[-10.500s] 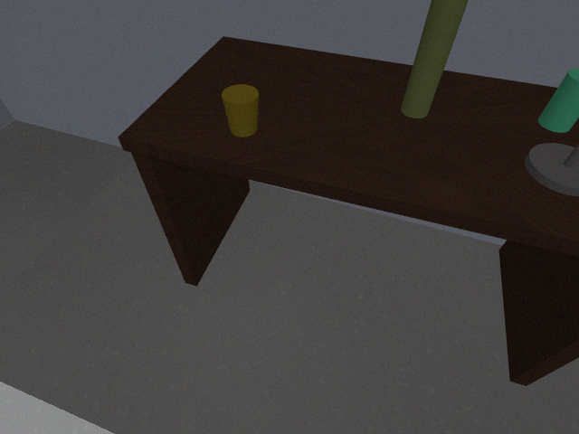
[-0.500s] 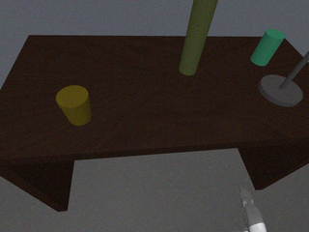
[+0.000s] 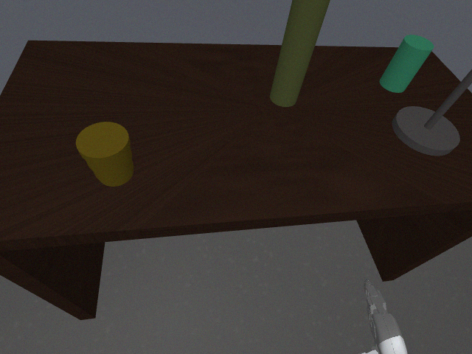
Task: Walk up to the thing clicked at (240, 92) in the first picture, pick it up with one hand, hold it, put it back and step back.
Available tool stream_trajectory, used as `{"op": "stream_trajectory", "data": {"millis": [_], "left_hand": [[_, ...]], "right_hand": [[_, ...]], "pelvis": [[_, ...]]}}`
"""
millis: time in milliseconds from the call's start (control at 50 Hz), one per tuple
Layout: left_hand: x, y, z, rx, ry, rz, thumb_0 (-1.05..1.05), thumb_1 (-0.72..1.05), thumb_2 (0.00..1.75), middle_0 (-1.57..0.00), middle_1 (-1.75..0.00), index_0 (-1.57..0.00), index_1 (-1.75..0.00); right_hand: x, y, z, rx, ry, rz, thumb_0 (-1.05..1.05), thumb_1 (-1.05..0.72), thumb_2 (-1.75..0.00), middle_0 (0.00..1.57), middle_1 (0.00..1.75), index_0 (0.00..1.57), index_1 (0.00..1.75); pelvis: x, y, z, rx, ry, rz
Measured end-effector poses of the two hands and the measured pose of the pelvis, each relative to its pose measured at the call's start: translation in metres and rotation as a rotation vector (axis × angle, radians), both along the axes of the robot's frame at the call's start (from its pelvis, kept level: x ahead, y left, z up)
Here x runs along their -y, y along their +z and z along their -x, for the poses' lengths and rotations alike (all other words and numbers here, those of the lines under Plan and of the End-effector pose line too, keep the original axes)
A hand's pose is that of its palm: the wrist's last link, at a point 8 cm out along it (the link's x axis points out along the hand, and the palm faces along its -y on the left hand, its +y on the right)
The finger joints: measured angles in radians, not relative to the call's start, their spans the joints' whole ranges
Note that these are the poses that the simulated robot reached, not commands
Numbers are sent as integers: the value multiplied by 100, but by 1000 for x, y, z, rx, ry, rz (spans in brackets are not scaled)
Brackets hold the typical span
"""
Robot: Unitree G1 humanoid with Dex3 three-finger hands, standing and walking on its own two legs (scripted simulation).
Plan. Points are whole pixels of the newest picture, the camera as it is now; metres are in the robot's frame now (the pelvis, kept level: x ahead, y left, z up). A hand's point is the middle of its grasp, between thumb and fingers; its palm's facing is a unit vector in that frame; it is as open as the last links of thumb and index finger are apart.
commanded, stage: go down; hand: left
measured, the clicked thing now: (109, 157) +0.47 +0.21 +0.03
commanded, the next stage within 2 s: approach in 0.52 s
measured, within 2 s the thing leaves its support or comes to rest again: neither
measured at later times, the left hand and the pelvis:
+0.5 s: hand out of the picture +0.37 +0.41 +0.15, palm faces +0.25 -0.97 -0.01, open 17.6 cm; pelvis +0.00 +0.00 +0.00, yaw +0 degrees
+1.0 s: hand (6, 174) +0.41 +0.35 +0.07, palm faces +0.15 -0.99 +0.03, open 17.7 cm; pelvis -0.01 +0.00 -0.02, yaw +0 degrees
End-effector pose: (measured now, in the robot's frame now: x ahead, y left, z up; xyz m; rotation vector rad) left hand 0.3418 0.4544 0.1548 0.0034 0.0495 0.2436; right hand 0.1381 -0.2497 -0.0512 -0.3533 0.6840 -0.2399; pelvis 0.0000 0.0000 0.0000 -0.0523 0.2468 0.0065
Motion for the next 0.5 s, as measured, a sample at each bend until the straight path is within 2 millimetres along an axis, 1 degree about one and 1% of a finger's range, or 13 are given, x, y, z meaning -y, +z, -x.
{"op": "stream_trajectory", "data": {"millis": [120, 220, 320, 500], "left_hand": [[0, 2, -6, 4, -5, -8, -2, -57, 8, -5, -5, -4, -5], [3, 1, -7, -10, -17, -11, -2, -56, 8, -5, -4, -4, -5], [5, 1, -3, -1, -8, 1, -2, -56, 8, -5, -5, -4, -5], [0, 1, 9, 4, 14, 2, -2, -57, 8, -5, -5, -5, -6]], "right_hand": [[-3, -1, -1, 2, -3, -4, -1, 51, -6, 6, 5, 6, 5], [-6, 0, -3, 16, 0, -17, -1, 51, -6, 6, 5, 6, 5], [-6, 0, -2, 22, 2, -24, -1, 51, -6, 6, 5, 6, 5], [4, 2, 1, 23, 0, -2, -1, 51, -6, 6, 5, 6, 5]], "pelvis": [[-2, -1, -2, -5, -4, 5], [-3, -1, -4, -4, -8, 6], [-2, -1, -5, 1, -8, 3], [1, -3, 0, 7, -3, -2]]}}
